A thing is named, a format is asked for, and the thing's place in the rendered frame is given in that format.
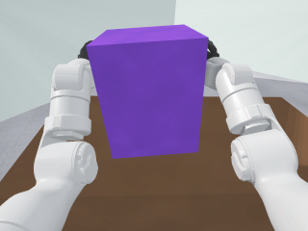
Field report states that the carton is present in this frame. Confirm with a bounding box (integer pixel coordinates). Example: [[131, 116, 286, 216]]
[[86, 24, 209, 159]]

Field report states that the robot left hand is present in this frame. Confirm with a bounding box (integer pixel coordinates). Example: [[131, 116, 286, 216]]
[[78, 40, 92, 60]]

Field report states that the robot left upper arm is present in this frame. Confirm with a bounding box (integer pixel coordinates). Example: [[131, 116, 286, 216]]
[[0, 141, 98, 231]]

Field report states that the robot right upper arm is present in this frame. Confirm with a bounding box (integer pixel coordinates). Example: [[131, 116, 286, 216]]
[[231, 129, 308, 231]]

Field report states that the robot right hand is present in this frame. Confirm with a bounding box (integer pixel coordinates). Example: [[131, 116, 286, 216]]
[[206, 39, 219, 61]]

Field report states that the pedestal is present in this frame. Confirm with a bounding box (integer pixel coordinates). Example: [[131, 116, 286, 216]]
[[0, 95, 308, 231]]

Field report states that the left robot forearm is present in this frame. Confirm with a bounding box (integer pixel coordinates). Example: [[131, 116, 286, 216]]
[[34, 58, 95, 180]]

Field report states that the right robot forearm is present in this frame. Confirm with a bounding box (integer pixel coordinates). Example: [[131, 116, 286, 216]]
[[204, 57, 298, 170]]

